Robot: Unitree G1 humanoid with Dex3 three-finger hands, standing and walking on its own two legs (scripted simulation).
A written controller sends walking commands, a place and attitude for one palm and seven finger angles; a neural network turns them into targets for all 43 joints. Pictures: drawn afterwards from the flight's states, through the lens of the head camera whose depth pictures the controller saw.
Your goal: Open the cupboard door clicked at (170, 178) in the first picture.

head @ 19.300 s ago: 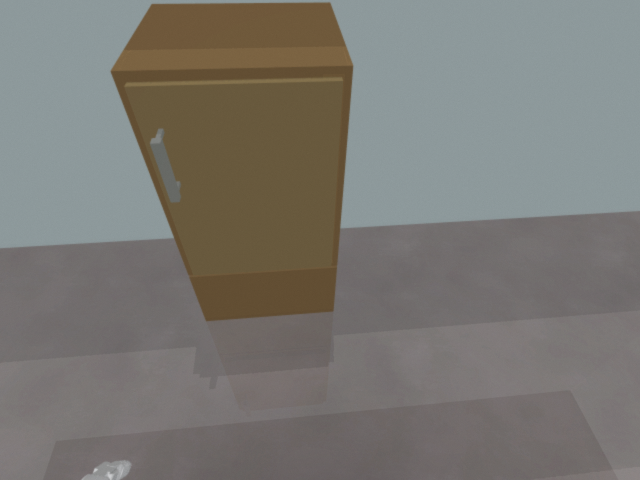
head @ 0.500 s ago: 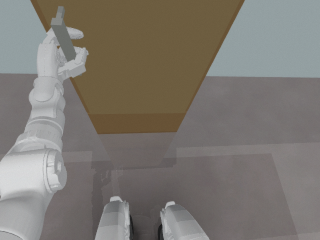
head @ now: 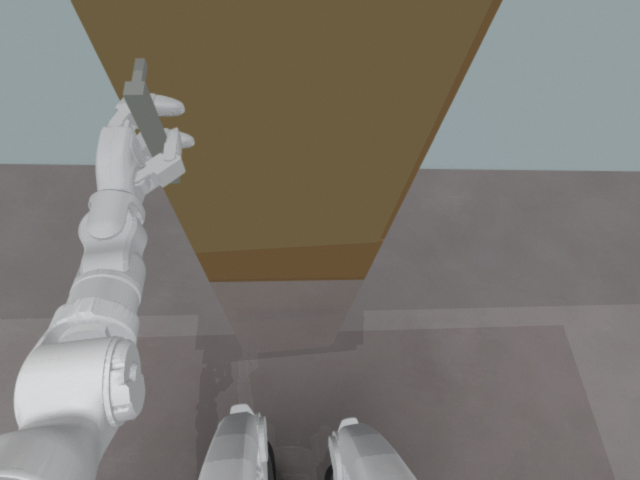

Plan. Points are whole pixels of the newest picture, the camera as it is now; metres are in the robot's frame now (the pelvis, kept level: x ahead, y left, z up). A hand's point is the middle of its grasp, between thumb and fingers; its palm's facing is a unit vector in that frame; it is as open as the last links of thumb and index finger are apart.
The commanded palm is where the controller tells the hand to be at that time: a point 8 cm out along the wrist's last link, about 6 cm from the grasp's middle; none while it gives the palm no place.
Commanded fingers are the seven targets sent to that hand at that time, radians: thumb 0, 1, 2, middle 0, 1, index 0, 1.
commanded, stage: pull the door open along its arc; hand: left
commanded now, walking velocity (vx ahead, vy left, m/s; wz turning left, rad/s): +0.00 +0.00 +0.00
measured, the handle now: (157, 127) +0.54 +0.17 +0.06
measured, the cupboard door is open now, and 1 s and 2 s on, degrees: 3 41 45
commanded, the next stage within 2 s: open thumb and fingers to let go in 0.68 s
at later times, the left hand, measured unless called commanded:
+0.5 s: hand (241, 282) +0.33 +0.07 +0.06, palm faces +0.36 -0.93 +0.03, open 5.5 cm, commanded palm +0.27 +0.10 +0.06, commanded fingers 0.00 0.90 0.90 -0.40 -1.35 -0.40 -1.35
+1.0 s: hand (283, 320) +0.29 +0.03 +0.06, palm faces +0.36 -0.93 -0.02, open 6.1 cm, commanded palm +0.24 +0.06 +0.06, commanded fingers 0.00 0.06 0.54 -0.34 -1.26 -0.34 -1.26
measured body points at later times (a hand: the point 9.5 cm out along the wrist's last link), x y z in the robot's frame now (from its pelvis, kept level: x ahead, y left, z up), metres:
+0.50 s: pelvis +0.00 -0.02 +0.02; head +0.06 -0.02 +0.46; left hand +0.31 +0.12 +0.06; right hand +0.18 -0.22 -0.09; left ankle +0.05 +0.09 -0.63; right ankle -0.02 -0.10 -0.63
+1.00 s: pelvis +0.00 -0.06 +0.02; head +0.06 -0.08 +0.46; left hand +0.26 +0.07 +0.06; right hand +0.20 -0.26 -0.09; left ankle +0.05 +0.09 -0.63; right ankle -0.02 -0.10 -0.63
